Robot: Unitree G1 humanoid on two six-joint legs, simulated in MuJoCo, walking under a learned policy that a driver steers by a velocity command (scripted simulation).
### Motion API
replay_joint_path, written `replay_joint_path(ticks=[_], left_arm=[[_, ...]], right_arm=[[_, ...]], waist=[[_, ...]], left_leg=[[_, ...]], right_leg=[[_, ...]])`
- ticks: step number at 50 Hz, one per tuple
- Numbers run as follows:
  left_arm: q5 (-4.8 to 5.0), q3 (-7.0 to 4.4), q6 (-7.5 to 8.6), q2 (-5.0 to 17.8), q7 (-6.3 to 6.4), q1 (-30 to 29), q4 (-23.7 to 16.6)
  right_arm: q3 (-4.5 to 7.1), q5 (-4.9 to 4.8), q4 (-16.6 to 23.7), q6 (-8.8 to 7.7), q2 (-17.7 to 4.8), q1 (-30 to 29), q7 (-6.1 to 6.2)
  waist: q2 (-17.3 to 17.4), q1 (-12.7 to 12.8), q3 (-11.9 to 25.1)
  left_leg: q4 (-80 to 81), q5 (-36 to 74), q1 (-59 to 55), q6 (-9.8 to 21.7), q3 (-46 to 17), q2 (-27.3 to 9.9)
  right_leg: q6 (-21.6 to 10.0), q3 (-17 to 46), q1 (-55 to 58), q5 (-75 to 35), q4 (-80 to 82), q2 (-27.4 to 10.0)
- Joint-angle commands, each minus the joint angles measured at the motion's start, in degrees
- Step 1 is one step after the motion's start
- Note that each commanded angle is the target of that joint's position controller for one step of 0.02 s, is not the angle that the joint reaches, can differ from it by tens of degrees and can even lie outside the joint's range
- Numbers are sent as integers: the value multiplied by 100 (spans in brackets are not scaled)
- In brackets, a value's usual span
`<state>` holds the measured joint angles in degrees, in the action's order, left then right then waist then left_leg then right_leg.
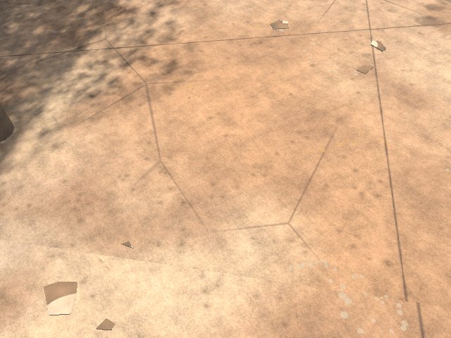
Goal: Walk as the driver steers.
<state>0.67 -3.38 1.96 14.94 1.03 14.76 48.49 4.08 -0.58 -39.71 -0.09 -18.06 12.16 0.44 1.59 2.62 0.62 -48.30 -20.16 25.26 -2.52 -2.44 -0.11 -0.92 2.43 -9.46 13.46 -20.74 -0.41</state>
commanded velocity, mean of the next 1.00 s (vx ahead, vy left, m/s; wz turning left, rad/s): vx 0.45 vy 0.00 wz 0.04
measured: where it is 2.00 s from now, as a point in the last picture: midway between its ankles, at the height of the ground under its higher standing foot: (258, 201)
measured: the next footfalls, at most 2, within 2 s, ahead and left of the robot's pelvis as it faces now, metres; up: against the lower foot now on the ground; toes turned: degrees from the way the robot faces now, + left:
left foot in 0.14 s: +0.08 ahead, +0.14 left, +0.00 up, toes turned +0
right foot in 0.60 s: +0.43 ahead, -0.10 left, +0.00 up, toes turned -1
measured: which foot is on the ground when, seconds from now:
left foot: up 0.00-0.12, down 0.14-0.62, up 0.64-1.00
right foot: down 0.00-0.14, up 0.16-0.58, down 0.60-1.00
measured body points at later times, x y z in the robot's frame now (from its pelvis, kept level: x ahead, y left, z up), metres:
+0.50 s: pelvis +0.18 +0.03 -0.01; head +0.22 +0.04 +0.44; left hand +0.40 +0.26 -0.10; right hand +0.16 -0.25 -0.13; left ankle +0.04 +0.14 -0.75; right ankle +0.37 -0.11 -0.71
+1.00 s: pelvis +0.47 -0.01 -0.01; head +0.49 -0.01 +0.44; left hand +0.49 +0.28 -0.13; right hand +0.66 -0.26 -0.09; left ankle +0.64 +0.16 -0.70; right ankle +0.39 -0.10 -0.75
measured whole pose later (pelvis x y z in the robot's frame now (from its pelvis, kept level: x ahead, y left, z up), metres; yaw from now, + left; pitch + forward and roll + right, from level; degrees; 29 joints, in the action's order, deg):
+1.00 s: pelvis +0.47 -0.01 -0.01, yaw +0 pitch +1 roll -2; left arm 0.1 -2.8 5.0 16.0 -0.9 19.8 50.2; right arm 2.9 -0.4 -40.2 -4.7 -16.3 7.4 -0.9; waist 2.8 4.4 -0.9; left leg -39.1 7.9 37.7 -0.1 -2.8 -6.8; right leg -3.4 -2.5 -1.3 14.4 -14.4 4.9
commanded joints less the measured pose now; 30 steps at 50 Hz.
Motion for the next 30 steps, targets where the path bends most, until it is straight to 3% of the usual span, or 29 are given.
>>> replay_joint_path(ticks=[1, 4, 6, 7, 8, 9, 10, 11, 13, 16, 20, 22, 25, 27, 28, 29, 30], left_arm=[[33, -261, 107, 1213, -15, -47, -291], [131, -253, 79, 1274, -104, -33, -267], [91, -135, 97, 970, -144, -30, -245], [-1, -6, 143, 589, -178, -187, -317], [-39, 103, 284, 228, -188, -179, -605], [87, -32, 371, 760, -151, -511, -708], [192, -129, 399, 1019, -173, -506, -702], [195, -118, 404, 953, -200, -463, -629], [50, -126, 396, 854, -250, -500, -596], [9, -52, 345, 600, -311, -659, -633], [1, 83, 336, 344, -359, -1350, -883], [32, 109, 343, 354, -408, -1674, -999], [55, 76, 365, 504, -475, -1870, -1148], [37, 22, 385, 641, -499, -1728, -1153], [19, -44, 379, 763, -479, -1445, -1100], [8, -167, 360, 957, -427, -737, -910], [3, -279, 326, 1224, -363, 260, -666]], right_arm=[[-20, -47, 621, -273, -194, -775, -47], [29, -95, 473, -334, -313, -358, -70], [112, -114, 240, -317, -430, 352, -24], [177, -108, 145, -310, -629, 994, 32], [348, -22, 114, -270, -1358, 1433, 46], [322, 32, 43, -324, -1184, 1641, -26], [192, 56, 73, -396, -830, 1365, -64], [120, 68, 137, -445, -612, 1109, -91], [50, 46, 177, -464, -453, 787, -116], [79, 48, 146, -464, -520, 808, -85], [127, 4, -26, -444, -665, 1045, -20], [151, -27, -140, -438, -738, 1254, -4], [171, -86, -291, -409, -767, 1356, 6], [200, -89, -364, -343, -843, 1375, 30], [216, -77, -374, -305, -910, 1347, 43], [200, -60, -376, -255, -902, 1298, 63], [130, -8, -333, -231, -775, 1328, 93]], waist=[[-1158, 180, -218], [-1022, -100, -241], [-845, -483, -6], [-397, -800, 320], [1258, -797, 668], [1114, -998, 352], [785, -796, -141], [711, -672, -314], [554, -492, -543], [410, -437, -477], [363, -604, -547], [339, -695, -628], [365, -601, -709], [395, -452, -556], [492, -274, -297], [497, 117, 195], [392, 550, 896]], left_leg=[[1060, -12, 41, 75, 360, -19], [2104, 692, -1036, 297, 551, 110], [2408, 848, -2338, 477, 400, 67], [2613, 572, -3245, 691, -448, -590], [3080, -240, -4074, 1391, -2459, -1866], [3569, -1057, -3709, 1938, -3579, -2290], [3637, -1381, -3421, 1855, -3218, -2123], [3734, -1201, -3185, 1721, -2707, -1819], [3929, -11, -2737, 1536, -1920, -1489], [4092, 1438, -2475, 1513, -1147, -1230], [4130, 1940, -2017, 1394, -441, -1018], [4152, 1808, -1950, 1379, -389, -1110], [3970, 2117, -2404, 1286, -415, -1389], [3597, 2987, -2791, 1165, -365, -1473], [3148, 4051, -2906, 1089, -293, -1424], [2241, 5006, -2810, 952, -94, -1212], [901, 4598, -2003, 747, 80, -958]], right_leg=[[-1074, 1153, 52, 683, 1042, -1153], [-1059, 1113, -443, 749, 843, -1211], [-788, 911, -1051, 595, 281, -1031], [-452, 447, -1641, 573, -852, -652], [-52, -434, -2959, 1204, -2719, 18], [-34, -68, -3756, 1965, -3890, -43], [-179, 132, -4082, 1568, -4381, -356], [-254, 112, -4089, 1068, -4432, -495], [-212, 99, -3903, 375, -4044, -696], [19, -116, -3640, -397, -3416, -645], [186, -291, -2938, -1488, -1868, -400], [144, -340, -2645, -1789, -1450, -276], [-81, -213, -2614, -1630, -1081, -243], [-244, -304, -2322, -1261, -942, -135], [-350, -459, -1835, -1026, -948, 37], [-510, -639, -849, -964, -899, 234], [-743, -318, 762, -1031, -1125, -89]])
Keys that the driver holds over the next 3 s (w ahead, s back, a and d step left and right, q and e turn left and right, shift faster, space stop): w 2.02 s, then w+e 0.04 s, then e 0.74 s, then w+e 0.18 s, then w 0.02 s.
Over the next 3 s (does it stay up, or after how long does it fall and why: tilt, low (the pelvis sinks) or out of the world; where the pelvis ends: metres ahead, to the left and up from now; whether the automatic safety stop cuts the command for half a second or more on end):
stays up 1.27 -0.08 -0.10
